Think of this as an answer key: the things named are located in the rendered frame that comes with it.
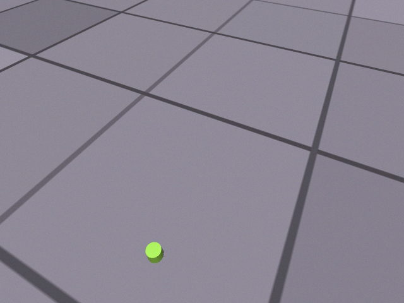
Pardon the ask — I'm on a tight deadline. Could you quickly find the tin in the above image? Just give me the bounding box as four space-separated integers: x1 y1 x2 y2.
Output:
145 242 163 263

